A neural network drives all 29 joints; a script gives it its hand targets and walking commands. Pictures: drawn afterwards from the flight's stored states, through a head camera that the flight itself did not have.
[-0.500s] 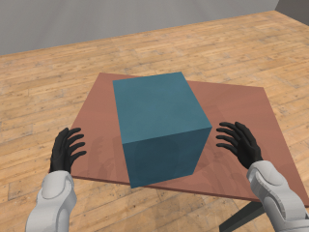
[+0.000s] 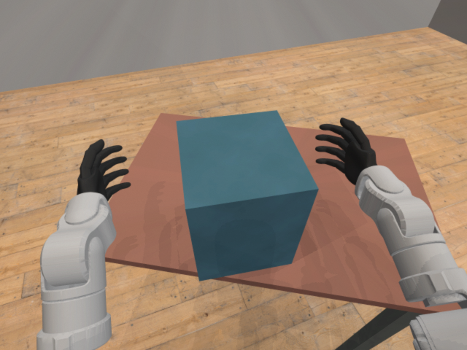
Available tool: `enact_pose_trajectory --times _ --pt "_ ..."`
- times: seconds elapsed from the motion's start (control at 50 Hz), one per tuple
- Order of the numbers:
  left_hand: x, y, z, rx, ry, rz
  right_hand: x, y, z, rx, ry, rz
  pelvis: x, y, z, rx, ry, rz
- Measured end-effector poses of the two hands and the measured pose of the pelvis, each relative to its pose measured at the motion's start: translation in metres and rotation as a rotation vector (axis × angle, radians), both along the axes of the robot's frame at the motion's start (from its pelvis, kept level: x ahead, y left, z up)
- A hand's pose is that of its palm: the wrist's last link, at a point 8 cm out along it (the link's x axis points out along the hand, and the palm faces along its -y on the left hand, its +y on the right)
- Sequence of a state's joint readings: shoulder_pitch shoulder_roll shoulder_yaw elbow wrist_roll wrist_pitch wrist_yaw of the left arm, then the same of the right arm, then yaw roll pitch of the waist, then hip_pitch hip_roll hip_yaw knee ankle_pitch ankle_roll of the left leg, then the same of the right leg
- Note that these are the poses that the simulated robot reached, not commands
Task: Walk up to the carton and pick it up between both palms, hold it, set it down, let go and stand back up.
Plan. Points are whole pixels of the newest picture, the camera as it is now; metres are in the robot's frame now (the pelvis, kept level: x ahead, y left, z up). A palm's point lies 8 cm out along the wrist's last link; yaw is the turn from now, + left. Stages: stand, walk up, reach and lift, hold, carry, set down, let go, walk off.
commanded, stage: reach and lift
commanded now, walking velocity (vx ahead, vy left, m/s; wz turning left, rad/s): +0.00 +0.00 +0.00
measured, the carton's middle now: (237, 196) +0.41 +0.03 +0.03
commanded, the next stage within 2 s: none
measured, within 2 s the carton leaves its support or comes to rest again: neither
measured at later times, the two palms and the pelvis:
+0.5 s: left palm (89, 143) +0.35 +0.25 +0.20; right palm (347, 112) +0.46 -0.15 +0.21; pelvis +0.01 +0.01 +0.00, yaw +1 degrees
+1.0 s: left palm (109, 186) +0.34 +0.24 +0.12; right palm (324, 155) +0.45 -0.13 +0.12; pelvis +0.01 +0.01 +0.00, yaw +1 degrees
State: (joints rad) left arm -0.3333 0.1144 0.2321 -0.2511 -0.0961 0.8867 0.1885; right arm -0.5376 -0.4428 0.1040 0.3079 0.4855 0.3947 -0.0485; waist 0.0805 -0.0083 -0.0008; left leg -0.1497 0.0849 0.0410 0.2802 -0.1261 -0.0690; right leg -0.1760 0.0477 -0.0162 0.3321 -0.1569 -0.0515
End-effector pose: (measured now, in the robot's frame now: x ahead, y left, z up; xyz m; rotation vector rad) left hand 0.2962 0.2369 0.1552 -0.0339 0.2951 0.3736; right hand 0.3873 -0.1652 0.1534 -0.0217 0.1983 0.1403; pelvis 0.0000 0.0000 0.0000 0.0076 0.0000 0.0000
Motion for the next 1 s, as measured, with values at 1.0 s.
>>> enact_pose_trajectory --times 1.0 --pt "0.045 0.007 -0.037 0.012 0.066 -0.038 0.058 0.039 -0.035 -0.009 0.079 0.028 0.006 0.013 -0.003 -0.016 0.072 0.023"
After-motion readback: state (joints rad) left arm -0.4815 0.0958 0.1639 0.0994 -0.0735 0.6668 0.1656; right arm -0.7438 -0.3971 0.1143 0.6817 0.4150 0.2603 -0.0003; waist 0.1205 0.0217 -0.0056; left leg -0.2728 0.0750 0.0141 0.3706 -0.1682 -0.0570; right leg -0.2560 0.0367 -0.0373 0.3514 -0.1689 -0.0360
